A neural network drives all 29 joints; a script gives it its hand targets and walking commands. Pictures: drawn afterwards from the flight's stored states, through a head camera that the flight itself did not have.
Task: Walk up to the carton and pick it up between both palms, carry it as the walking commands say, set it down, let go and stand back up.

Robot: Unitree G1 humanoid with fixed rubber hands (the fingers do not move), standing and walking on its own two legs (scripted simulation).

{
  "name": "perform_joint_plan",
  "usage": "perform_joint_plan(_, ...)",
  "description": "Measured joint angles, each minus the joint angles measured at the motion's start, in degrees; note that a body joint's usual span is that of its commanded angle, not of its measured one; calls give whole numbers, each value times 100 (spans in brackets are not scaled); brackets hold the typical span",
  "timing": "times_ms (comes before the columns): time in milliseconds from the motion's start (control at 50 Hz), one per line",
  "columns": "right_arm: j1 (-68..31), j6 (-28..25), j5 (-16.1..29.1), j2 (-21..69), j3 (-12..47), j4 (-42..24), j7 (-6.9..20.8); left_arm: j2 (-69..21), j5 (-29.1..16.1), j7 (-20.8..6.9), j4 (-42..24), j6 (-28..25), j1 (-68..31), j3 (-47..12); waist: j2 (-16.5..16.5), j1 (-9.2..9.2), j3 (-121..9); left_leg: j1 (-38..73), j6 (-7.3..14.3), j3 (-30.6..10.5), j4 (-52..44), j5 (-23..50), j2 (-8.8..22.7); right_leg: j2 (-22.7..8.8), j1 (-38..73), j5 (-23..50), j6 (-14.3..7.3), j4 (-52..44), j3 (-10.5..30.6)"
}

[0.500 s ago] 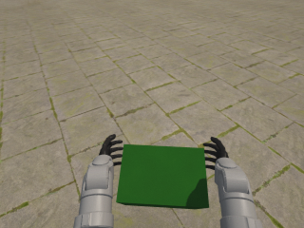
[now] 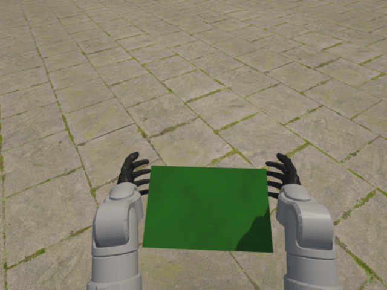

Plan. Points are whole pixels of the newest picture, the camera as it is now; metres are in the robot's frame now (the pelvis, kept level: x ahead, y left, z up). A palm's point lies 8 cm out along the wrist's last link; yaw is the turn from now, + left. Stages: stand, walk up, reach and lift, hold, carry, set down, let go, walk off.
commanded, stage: carry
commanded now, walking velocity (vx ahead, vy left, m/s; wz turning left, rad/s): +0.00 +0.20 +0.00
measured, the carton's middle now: (206, 211) +0.29 +0.00 +0.01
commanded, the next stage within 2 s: none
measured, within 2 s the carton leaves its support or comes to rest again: neither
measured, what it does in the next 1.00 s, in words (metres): steps to the left: right foot, then left foot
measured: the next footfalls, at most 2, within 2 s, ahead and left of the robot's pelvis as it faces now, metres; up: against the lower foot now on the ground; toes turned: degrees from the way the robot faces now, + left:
right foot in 0.40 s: -0.02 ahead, -0.10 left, +0.00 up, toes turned -11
left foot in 0.82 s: -0.03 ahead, +0.22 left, +0.00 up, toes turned +5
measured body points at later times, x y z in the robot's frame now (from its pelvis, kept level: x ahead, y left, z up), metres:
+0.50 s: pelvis -0.06 +0.01 +0.01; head -0.08 +0.00 +0.46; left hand +0.23 +0.13 +0.11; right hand +0.19 -0.18 +0.10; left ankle +0.01 +0.10 -0.69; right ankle -0.06 -0.09 -0.72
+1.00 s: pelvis -0.11 +0.13 +0.01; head -0.11 +0.14 +0.46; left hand +0.16 +0.29 +0.10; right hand +0.16 -0.02 +0.10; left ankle -0.06 +0.22 -0.72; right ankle -0.12 +0.00 -0.66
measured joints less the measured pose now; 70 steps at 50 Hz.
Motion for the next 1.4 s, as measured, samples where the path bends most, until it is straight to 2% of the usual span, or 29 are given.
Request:
perform_joint_plan(120, 243, 560, 82, -37, 30, -509, -87, 5, -132, 161, -316, 584, 39, -175, -25, 79, -96, -202, -26, -25, 109, 51, -37, -56, -129, 93, 71, 5, -48)
perform_joint_plan(160, 257, 690, 116, -38, 38, -584, -117, 10, -150, 196, -389, 705, 64, -194, -97, 66, -148, -229, 32, 23, 60, 122, -69, -102, -202, 96, 63, 46, -29)
perform_joint_plan(240, 136, 832, 134, -21, 95, -565, -152, 24, -189, 255, -568, 835, 146, -140, 3, 95, -170, -238, 126, 241, -126, 258, 61, -162, -573, -686, -27, 925, -323)
perform_joint_plan(300, 190, 842, 130, -26, 97, -646, -163, 12, -210, 273, -578, 906, 56, -130, 79, 85, -156, -232, 129, 335, -412, 477, 144, -162, -635, -858, -36, 1366, -574)
perform_joint_plan(340, 225, 851, 135, -30, 111, -731, -194, 3, -225, 264, -569, 905, 7, -114, 81, 51, -154, -262, 119, 390, -561, 609, 169, -140, -464, -860, -51, 1152, -688)
perform_joint_plan(380, 240, 874, 140, -31, 119, -820, -231, 2, -242, 249, -577, 873, 2, -122, 72, 2, -169, -321, 96, 443, -640, 704, 173, -128, -92, -688, -108, 441, -812)
perform_joint_plan(420, 248, 889, 153, -39, 99, -880, -260, 3, -255, 232, -566, 812, 38, -165, 121, -23, -191, -414, 18, 479, -578, 716, 213, -99, 270, -229, -233, -382, -923)
perform_joint_plan(440, 286, 883, 161, -45, 59, -886, -260, 6, -257, 227, -519, 779, 68, -224, 197, -54, -175, -458, -123, 434, -437, 524, 266, -53, 303, -107, -291, -440, -968)
perform_joint_plan(480, 441, 883, 188, -58, 51, -872, -255, 18, -227, 216, -420, 798, 125, -307, 3, -121, -185, -675, -354, 398, 372, -279, 210, -203, 336, -44, -341, -448, -964)
perform_joint_plan(500, 479, 909, 205, -60, 77, -861, -266, 27, -216, 205, -408, 812, 178, -314, -101, -150, -171, -773, -415, 353, 832, -456, 214, -287, 394, -10, -343, -520, -949)
perform_joint_plan(540, 445, 971, 232, -60, 148, -855, -294, 43, -208, 177, -501, 828, 302, -282, -212, -187, -127, -881, -473, 208, 1430, -474, 304, -405, 493, 113, -313, -718, -895)
perform_joint_plan(600, 298, 945, 239, -47, 172, -886, -291, 49, -218, 190, -727, 800, 368, -258, -218, -196, -42, -887, -572, 22, 1647, -384, 502, -560, 502, 291, -229, -885, -821)
perform_joint_plan(680, 192, 861, 260, -31, 169, -986, -306, 43, -245, 209, -898, 762, 309, -214, -209, -146, 9, -604, -660, 21, 1173, -467, 622, -808, 407, 416, -72, -939, -760)
perform_joint_plan(760, 153, 852, 251, -26, 167, -1049, -319, 33, -258, 198, -938, 772, 235, -177, -263, -85, 11, -108, -637, 241, 244, -523, 565, -1009, 264, 503, 121, -898, -743)
perform_joint_plan(820, 106, 879, 232, -17, 114, -1027, -284, 33, -239, 211, -928, 804, 212, -204, -193, -80, -33, 452, -570, 428, -888, 70, 590, -1027, 73, 415, 309, -568, -805)
perform_joint_plan(840, 108, 825, 225, -14, 136, -944, -262, 35, -234, 218, -896, 793, 201, -166, -282, -87, -25, 381, -514, 446, -832, 358, 540, -1085, -47, 238, 347, -324, -760)
perform_joint_plan(860, 121, 773, 220, -14, 188, -829, -241, 40, -231, 220, -863, 782, 233, -109, -349, -58, 9, 295, -451, 466, -635, 351, 524, -1061, -178, -200, 335, 34, -696)
perform_joint_plan(900, 173, 756, 219, -24, 264, -626, -192, 51, -233, 238, -838, 830, 358, -63, -308, 45, 71, 232, -341, 488, -414, 167, 625, -816, -458, -998, 290, 1005, -694)
perform_joint_plan(960, 317, 735, 215, -42, 245, -620, -109, 59, -251, 303, -912, 949, 419, -164, -231, 155, 167, 198, -230, 497, -438, 168, 660, -510, -751, -1140, 201, 2142, -795)
perform_joint_plan(1000, 382, 692, 206, -48, 215, -768, -81, 56, -267, 332, -997, 944, 385, -239, -203, 205, 232, 142, -158, 558, -479, 256, 592, -401, -810, -1044, 181, 2332, -858)
perform_joint_plan(1080, 409, 636, 174, -50, 221, -1062, -106, 44, -283, 316, -1113, 842, 288, -278, -136, 165, 235, -39, 11, 768, -439, 327, 403, -253, -539, -1007, 115, 1658, -927)
perform_joint_plan(1140, 405, 695, 151, -51, 258, -1204, -172, 39, -289, 254, -1114, 792, 254, -255, -61, 92, 111, -212, 94, 964, -240, 268, 282, -237, 70, -466, -72, 257, -1034)
perform_joint_plan(1160, 413, 707, 146, -57, 230, -1195, -190, 35, -292, 226, -1026, 751, 263, -275, 105, 55, 87, -268, 73, 944, -122, 225, 340, -179, 139, -306, -284, 76, -1088)
perform_joint_plan(1180, 474, 722, 143, -63, 192, -1174, -196, 36, -288, 202, -910, 742, 271, -316, 230, -6, 57, -321, -29, 852, 38, 66, 376, -149, 184, -261, -394, 27, -1144)
perform_joint_plan(1200, 571, 749, 145, -70, 174, -1145, -201, 37, -270, 181, -784, 770, 273, -354, 211, -62, 11, -410, -157, 760, 344, -302, 349, -205, 217, -258, -434, -3, -1165)
perform_joint_plan(1240, 690, 869, 164, -74, 216, -1106, -243, 46, -215, 130, -615, 830, 329, -367, 49, -135, -15, -587, -320, 530, 1153, -666, 321, -353, 354, -188, -413, -191, -1149)
perform_joint_plan(1280, 655, 992, 193, -75, 290, -1082, -294, 57, -193, 90, -648, 862, 445, -323, -74, -174, 4, -670, -403, 301, 1625, -586, 404, -457, 475, 8, -327, -488, -1084)
perform_joint_plan(1320, 534, 1019, 205, -71, 308, -1092, -298, 60, -195, 99, -791, 856, 498, -303, -149, -194, 65, -664, -474, 142, 1667, -483, 530, -563, 508, 212, -247, -710, -1019)
perform_joint_plan(1400, 311, 909, 228, -47, 220, -1164, -265, 54, -201, 177, -1041, 813, 410, -314, -231, -185, 158, -427, -573, 66, 1063, -576, 674, -830, 406, 456, -58, -879, -948)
